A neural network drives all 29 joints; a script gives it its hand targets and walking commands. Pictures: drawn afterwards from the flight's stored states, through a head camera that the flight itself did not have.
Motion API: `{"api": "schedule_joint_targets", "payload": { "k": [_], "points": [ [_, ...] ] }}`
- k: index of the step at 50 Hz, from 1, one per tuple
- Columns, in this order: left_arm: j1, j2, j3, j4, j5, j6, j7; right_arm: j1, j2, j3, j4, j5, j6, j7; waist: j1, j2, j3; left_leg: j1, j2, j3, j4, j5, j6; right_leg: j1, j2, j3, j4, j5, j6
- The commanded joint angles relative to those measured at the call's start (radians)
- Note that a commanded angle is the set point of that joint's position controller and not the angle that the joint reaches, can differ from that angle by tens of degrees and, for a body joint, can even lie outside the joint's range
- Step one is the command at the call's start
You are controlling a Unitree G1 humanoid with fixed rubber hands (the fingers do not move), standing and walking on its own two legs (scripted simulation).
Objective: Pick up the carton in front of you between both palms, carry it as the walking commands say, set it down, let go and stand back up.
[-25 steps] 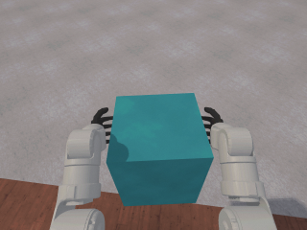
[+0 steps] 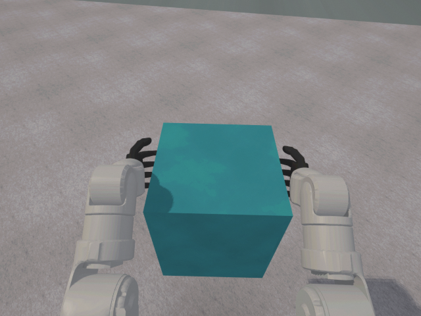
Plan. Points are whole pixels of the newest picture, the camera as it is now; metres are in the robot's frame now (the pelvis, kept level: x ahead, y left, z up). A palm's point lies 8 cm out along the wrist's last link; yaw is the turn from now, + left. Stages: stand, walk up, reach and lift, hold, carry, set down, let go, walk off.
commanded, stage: carry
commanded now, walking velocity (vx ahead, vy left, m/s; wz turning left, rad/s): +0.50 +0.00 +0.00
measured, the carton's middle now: (214, 203) +0.35 +0.00 +0.03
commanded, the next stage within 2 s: none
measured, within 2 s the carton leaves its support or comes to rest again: neither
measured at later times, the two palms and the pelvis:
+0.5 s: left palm (165, 96) +0.64 +0.13 +0.08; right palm (275, 97) +0.66 -0.17 +0.08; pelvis +0.31 -0.04 -0.01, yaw +2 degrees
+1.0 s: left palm (159, 50) +0.89 +0.18 +0.09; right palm (249, 54) +0.88 -0.12 +0.09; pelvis +0.62 +0.03 +0.00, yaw -1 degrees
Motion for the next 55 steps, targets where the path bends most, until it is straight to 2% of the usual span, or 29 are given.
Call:
{"api": "schedule_joint_targets", "payload": {
  "k": [1,6,12,16,17,18,19,20,21,22,23,24,25,26,28,31,34,36,38,41,43,44,45,46,47,49,50,52,55],
  "points": [
    [-0.698,-1.153,-0.637,-0.149,-0.4,-0.021,-0.21,-0.829,1.091,0.658,-0.184,0.488,-0.031,0.26,-0.017,0.088,-0.42,0.459,0.297,-0.399,-0.227,0.172,0.062,-0.204,-0.062,0.026,-0.063,0.076,0.018],
    [-0.632,-1.126,-0.637,-0.189,-0.353,-0.032,-0.173,-0.805,1.091,0.68,-0.227,0.515,-0.035,0.267,-0.044,0.105,-0.436,0.581,0.268,-0.297,-0.189,0.413,0.058,-0.319,-0.072,-0.015,-0.192,0.182,0.039],
    [-0.572,-1.067,-0.646,-0.167,-0.308,-0.019,-0.171,-0.715,1.05,0.682,-0.167,0.491,-0.031,0.275,-0.061,0.112,-0.359,0.659,0.219,-0.211,-0.172,0.612,0.033,-0.324,-0.037,-0.083,-0.475,0.362,0.017],
    [-0.558,-1.062,-0.643,-0.115,-0.307,-0.018,-0.194,-0.678,1.044,0.663,-0.097,0.458,-0.04,0.279,-0.062,0.149,-0.319,0.616,0.181,-0.117,-0.113,0.754,-0.014,-0.092,0.033,-0.16,-0.751,0.497,-0.018],
    [-0.557,-1.06,-0.636,-0.104,-0.309,-0.02,-0.199,-0.673,1.044,0.659,-0.086,0.453,-0.042,0.279,-0.045,0.167,-0.343,0.585,0.183,-0.095,-0.046,0.822,-0.035,0.04,0.051,-0.174,-0.789,0.503,-0.032],
    [-0.548,-1.062,-0.625,-0.089,-0.307,-0.023,-0.204,-0.675,1.047,0.658,-0.074,0.454,-0.044,0.279,0.002,0.15,-0.387,0.522,0.166,-0.038,0.083,0.804,-0.067,0.228,0.055,-0.192,-0.847,0.543,-0.039],
    [-0.536,-1.061,-0.613,-0.079,-0.306,-0.026,-0.21,-0.68,1.049,0.66,-0.065,0.456,-0.047,0.28,0.049,0.094,-0.443,0.366,0.149,-0.018,0.262,0.571,-0.093,0.454,-0.029,-0.121,-0.814,0.546,-0.046],
    [-0.519,-1.049,-0.594,-0.066,-0.302,-0.028,-0.213,-0.681,1.074,0.663,-0.058,0.462,-0.047,0.284,0.053,-0.098,-0.547,0.122,0.087,-0.038,0.47,0.034,-0.113,0.721,-0.291,0.198,-0.673,0.819,-0.098],
    [-0.519,-1.032,-0.592,-0.05,-0.296,-0.035,-0.214,-0.669,1.091,0.653,-0.047,0.461,-0.041,0.284,0.059,-0.283,-0.622,-0.193,-0.042,-0.098,0.756,-0.406,-0.142,0.934,-0.427,0.55,-0.758,0.638,-0.277],
    [-0.493,-1.087,-0.607,-0.056,-0.322,-0.038,-0.222,-0.669,1.098,0.656,-0.061,0.46,-0.044,0.28,0.061,-0.207,-0.579,-0.297,0.012,-0.165,0.832,-0.372,-0.118,0.879,-0.409,0.558,-0.828,0.456,-0.277],
    [-0.526,-1.13,-0.625,-0.111,-0.346,-0.044,-0.23,-0.695,1.124,0.665,-0.1,0.464,-0.048,0.276,0.058,-0.146,-0.526,-0.325,0.053,-0.172,0.803,-0.317,-0.103,0.8,-0.363,0.476,-0.847,0.443,-0.234],
    [-0.567,-1.166,-0.647,-0.166,-0.368,-0.046,-0.238,-0.697,1.144,0.67,-0.133,0.462,-0.053,0.27,0.049,-0.067,-0.468,-0.308,0.083,-0.159,0.731,-0.264,-0.107,0.7,-0.344,0.392,-0.869,0.515,-0.196],
    [-0.593,-1.193,-0.67,-0.215,-0.393,-0.047,-0.242,-0.68,1.154,0.669,-0.163,0.455,-0.056,0.262,0.035,-0.04,-0.45,-0.269,0.112,-0.163,0.657,-0.224,-0.115,0.629,-0.331,0.34,-0.898,0.499,-0.171],
    [-0.596,-1.212,-0.69,-0.254,-0.412,-0.047,-0.245,-0.649,1.157,0.674,-0.192,0.445,-0.057,0.253,0.029,-0.037,-0.452,-0.221,0.122,-0.151,0.605,-0.198,-0.123,0.581,-0.312,0.292,-0.926,0.46,-0.151],
    [-0.543,-1.224,-0.715,-0.311,-0.424,-0.045,-0.252,-0.557,1.16,0.691,-0.24,0.42,-0.061,0.24,0.027,-0.065,-0.454,-0.195,0.124,-0.117,0.499,-0.185,-0.139,0.566,-0.297,0.221,-0.955,0.488,-0.144],
    [-0.41,-1.204,-0.742,-0.363,-0.409,-0.039,-0.267,-0.415,1.145,0.724,-0.298,0.371,-0.069,0.229,0.036,-0.096,-0.432,-0.238,0.121,-0.071,0.331,-0.135,-0.156,0.621,-0.283,0.142,-0.961,0.644,-0.137],
    [-0.265,-1.153,-0.765,-0.42,-0.38,-0.037,-0.281,-0.296,1.115,0.769,-0.37,0.336,-0.073,0.228,0.04,-0.117,-0.393,-0.243,0.107,-0.028,0.174,-0.018,-0.161,0.67,-0.245,0.061,-0.954,0.776,-0.105],
    [-0.12,-1.105,-0.767,-0.464,-0.352,-0.027,-0.285,-0.196,1.08,0.798,-0.45,0.321,-0.066,0.229,0.04,-0.135,-0.36,-0.222,0.09,0.0,0.085,0.049,-0.16,0.686,-0.223,0.012,-0.953,0.827,-0.087],
    [-0.051,-1.064,-0.776,-0.491,-0.321,-0.022,-0.286,-0.12,1.042,0.806,-0.466,0.304,-0.048,0.238,0.04,-0.147,-0.316,-0.19,0.073,0.03,-0.008,0.102,-0.156,0.69,-0.21,-0.025,-0.951,0.863,-0.076],
    [0.072,-1.044,-0.759,-0.488,-0.296,0.0,-0.287,-0.026,1.025,0.805,-0.49,0.331,-0.01,0.264,0.035,-0.161,-0.263,-0.057,0.054,0.074,-0.126,0.143,-0.138,0.65,-0.214,-0.067,-0.913,0.934,-0.046],
    [0.069,-1.01,-0.757,-0.512,-0.298,0.017,-0.288,-0.007,0.995,0.8,-0.497,0.346,0.007,0.277,0.012,-0.13,-0.304,0.212,0.012,0.134,-0.21,0.138,-0.121,0.549,-0.183,-0.143,-0.712,0.944,-0.002],
    [0.055,-0.989,-0.758,-0.519,-0.3,0.026,-0.288,-0.012,0.975,0.793,-0.497,0.352,0.016,0.282,-0.001,-0.092,-0.36,0.426,0.081,0.057,-0.176,0.07,-0.104,0.393,-0.163,-0.16,-0.566,0.742,0.023],
    [0.014,-0.978,-0.771,-0.541,-0.313,0.042,-0.286,-0.015,0.944,0.777,-0.48,0.339,0.021,0.285,-0.011,0.117,-0.456,0.664,0.348,-0.358,-0.176,-0.034,0.017,0.117,-0.097,-0.15,-0.278,0.438,0.058],
    [0.001,-0.963,-0.779,-0.551,-0.316,0.052,-0.288,-0.012,0.954,0.775,-0.451,0.344,0.021,0.288,-0.014,0.308,-0.434,0.76,0.456,-0.653,-0.306,0.003,0.117,-0.156,0.026,-0.098,-0.083,-0.027,0.069],
    [-0.02,-0.987,-0.781,-0.532,-0.32,0.053,-0.288,-0.024,0.966,0.77,-0.465,0.356,0.024,0.291,-0.008,0.237,-0.386,0.72,0.461,-0.591,-0.298,0.039,0.123,-0.239,-0.038,-0.003,0.042,-0.067,0.037],
    [-0.027,-1.029,-0.782,-0.512,-0.323,0.046,-0.291,-0.051,1.01,0.781,-0.465,0.369,0.024,0.297,-0.005,0.068,-0.332,0.538,0.408,-0.422,-0.317,0.067,0.056,-0.215,-0.119,0.032,-0.015,0.029,0.012],
    [-0.017,-1.05,-0.782,-0.495,-0.321,0.041,-0.29,-0.067,1.021,0.786,-0.469,0.374,0.023,0.299,0.002,0.048,-0.312,0.453,0.385,-0.352,-0.353,-0.006,0.022,-0.175,-0.143,0.037,-0.096,0.081,0.017],
    [0.012,-1.069,-0.786,-0.472,-0.312,0.034,-0.285,-0.062,1.028,0.793,-0.463,0.383,0.021,0.306,0.007,0.101,-0.297,0.376,0.345,-0.244,-0.411,-0.114,-0.005,-0.126,-0.136,-0.007,-0.206,0.155,0.035],
    [0.037,-1.08,-0.791,-0.462,-0.3,0.023,-0.275,-0.036,1.021,0.795,-0.453,0.385,0.015,0.317,0.004,0.13,-0.252,0.37,0.323,-0.166,-0.468,-0.138,0.002,-0.152,-0.139,-0.056,-0.382,0.237,0.067]
  ]
}}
